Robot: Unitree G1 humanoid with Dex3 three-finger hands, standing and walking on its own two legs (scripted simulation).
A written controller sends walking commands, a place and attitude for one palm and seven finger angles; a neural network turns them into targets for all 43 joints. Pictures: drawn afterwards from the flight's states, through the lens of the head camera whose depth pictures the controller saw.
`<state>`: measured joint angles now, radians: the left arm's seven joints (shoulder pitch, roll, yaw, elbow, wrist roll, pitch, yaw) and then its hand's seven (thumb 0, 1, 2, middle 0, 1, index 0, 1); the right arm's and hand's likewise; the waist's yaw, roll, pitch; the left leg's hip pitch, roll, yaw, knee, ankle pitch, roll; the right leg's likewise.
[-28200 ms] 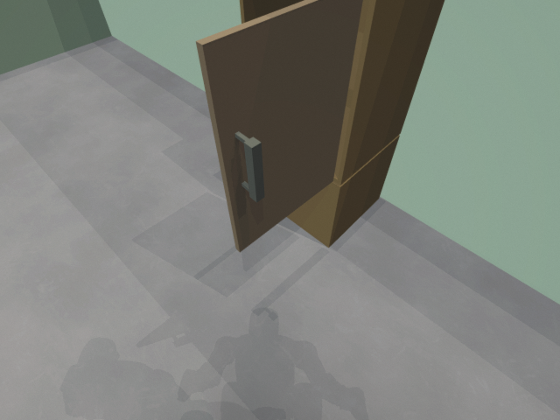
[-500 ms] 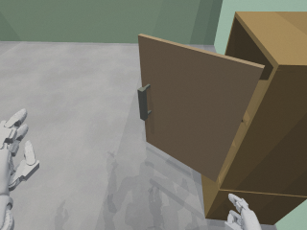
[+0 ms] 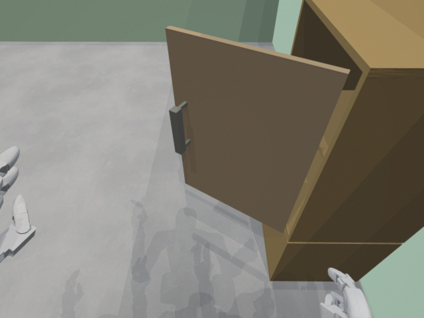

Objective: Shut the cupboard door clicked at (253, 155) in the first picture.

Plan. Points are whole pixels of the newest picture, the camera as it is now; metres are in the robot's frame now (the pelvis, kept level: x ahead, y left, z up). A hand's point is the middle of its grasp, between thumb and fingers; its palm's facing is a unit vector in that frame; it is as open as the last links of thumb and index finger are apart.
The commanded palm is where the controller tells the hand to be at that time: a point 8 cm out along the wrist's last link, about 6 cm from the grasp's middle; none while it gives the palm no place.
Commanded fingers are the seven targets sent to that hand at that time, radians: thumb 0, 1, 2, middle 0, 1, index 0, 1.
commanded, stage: step back with the hand held close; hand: left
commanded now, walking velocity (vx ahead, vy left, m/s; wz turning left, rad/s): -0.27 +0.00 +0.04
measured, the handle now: (182, 128) +0.63 +0.12 -0.02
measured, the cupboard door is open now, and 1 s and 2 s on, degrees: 59 59 59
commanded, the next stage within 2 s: stop stepping back and stand still in 1.08 s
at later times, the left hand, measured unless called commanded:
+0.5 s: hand out of the picture +0.15 +0.30 +0.17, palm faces +0.45 -0.77 -0.46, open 7.4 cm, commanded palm +0.08 +0.32 +0.18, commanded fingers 0.00 0.90 0.90 -0.20 -0.30 -0.20 -0.30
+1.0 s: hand out of the picture +0.04 +0.26 +0.17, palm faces +0.39 -0.79 -0.47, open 7.4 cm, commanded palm -0.02 +0.29 +0.18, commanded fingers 0.00 0.90 0.90 -0.20 -0.30 -0.20 -0.30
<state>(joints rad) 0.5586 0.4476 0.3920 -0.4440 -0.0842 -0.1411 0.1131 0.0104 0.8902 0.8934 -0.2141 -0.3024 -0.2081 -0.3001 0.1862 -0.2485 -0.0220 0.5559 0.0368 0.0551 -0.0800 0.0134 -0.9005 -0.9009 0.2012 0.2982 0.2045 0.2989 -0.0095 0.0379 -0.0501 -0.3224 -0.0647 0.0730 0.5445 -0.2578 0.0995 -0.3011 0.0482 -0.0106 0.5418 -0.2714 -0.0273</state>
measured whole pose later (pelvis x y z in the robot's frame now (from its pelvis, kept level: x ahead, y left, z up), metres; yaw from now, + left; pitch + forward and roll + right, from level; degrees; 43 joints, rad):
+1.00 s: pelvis -0.15 -0.01 +0.00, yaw +1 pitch +3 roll -3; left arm 0.61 0.50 0.44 -0.53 -0.07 -0.23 0.13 0.01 0.89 0.89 -0.22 -0.30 -0.21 -0.30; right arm 0.20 -0.21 -0.02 0.62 0.00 -0.04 -0.06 0.01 -0.90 -0.90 0.20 0.30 0.21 0.30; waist -0.02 -0.02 -0.10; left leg -0.58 -0.02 0.02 0.65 -0.27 -0.01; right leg -0.24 0.08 0.00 0.49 -0.31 -0.03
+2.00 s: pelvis -0.27 +0.06 +0.00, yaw +1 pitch +1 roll -1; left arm 0.49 0.40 0.38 -0.43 -0.03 -0.15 0.18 0.01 0.89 0.89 -0.21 -0.30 -0.21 -0.30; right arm 0.31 -0.22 0.00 0.67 0.00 -0.06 -0.08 0.01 -0.90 -0.90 0.20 0.30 0.21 0.30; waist 0.02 -0.01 -0.08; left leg -0.36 0.05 0.04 0.63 -0.30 0.00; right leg -0.19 0.02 -0.05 0.48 -0.30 -0.03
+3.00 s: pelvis -0.30 +0.10 +0.01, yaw +0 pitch -2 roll -1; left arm 0.39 0.19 0.00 1.16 0.02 0.03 0.01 0.00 0.93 0.89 -0.20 -0.30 -0.20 -0.30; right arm 0.35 -0.17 -0.02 1.11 -0.01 0.03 -0.02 0.01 -0.90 -0.90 0.20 0.30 0.20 0.30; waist -0.01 -0.01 0.06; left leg -0.26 0.02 0.08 0.44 -0.16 0.03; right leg -0.17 -0.02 -0.02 0.41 -0.22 0.02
